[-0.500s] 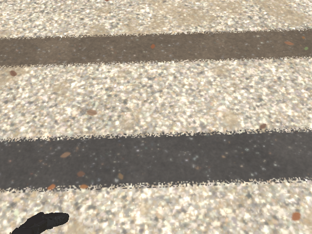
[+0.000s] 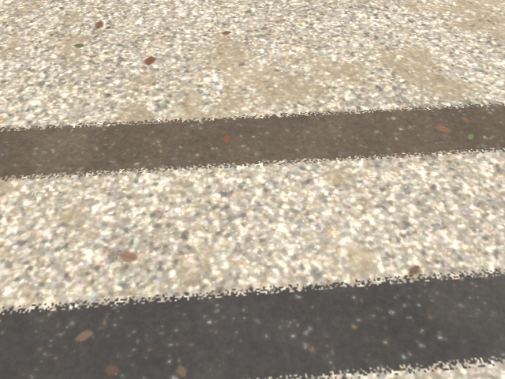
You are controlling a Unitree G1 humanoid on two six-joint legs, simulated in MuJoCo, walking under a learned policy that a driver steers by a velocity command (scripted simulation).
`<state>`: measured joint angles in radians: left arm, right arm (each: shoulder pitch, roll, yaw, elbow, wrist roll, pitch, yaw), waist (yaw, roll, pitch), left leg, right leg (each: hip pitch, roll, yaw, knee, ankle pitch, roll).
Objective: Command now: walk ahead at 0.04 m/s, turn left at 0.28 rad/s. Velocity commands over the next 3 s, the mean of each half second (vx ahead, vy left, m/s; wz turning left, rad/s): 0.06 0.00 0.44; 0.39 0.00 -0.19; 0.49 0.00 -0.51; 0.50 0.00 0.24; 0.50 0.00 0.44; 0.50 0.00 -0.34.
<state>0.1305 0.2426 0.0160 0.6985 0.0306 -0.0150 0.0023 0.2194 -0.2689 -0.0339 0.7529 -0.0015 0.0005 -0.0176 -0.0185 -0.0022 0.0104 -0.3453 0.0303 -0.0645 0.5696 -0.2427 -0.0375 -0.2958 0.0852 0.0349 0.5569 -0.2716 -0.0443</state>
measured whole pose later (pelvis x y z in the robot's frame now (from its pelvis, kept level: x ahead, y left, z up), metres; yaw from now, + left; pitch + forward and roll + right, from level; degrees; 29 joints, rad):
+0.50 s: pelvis +0.02 +0.05 +0.00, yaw +16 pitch +2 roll +0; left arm 0.21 0.32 0.09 0.72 -0.01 0.00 0.01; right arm 0.15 -0.28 -0.07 0.62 0.03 0.05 0.02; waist 0.03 -0.03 0.03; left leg -0.30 0.01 0.05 0.58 -0.30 0.02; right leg -0.24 -0.12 -0.17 0.62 -0.40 0.01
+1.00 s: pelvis +0.22 +0.10 -0.01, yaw +7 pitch +3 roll +0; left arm 0.06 0.25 0.05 0.68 -0.03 -0.05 -0.08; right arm 0.39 -0.29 -0.07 0.80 0.01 -0.04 -0.03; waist -0.06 -0.01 0.04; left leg 0.15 0.02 0.21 0.32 -0.48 0.00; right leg -0.56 0.01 -0.07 0.58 -0.10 -0.10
